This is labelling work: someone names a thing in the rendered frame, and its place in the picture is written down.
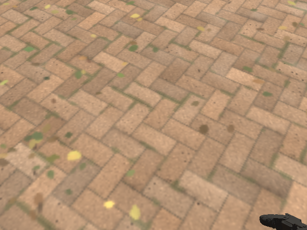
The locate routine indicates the right robot hand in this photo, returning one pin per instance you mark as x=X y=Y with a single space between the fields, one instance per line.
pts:
x=282 y=222

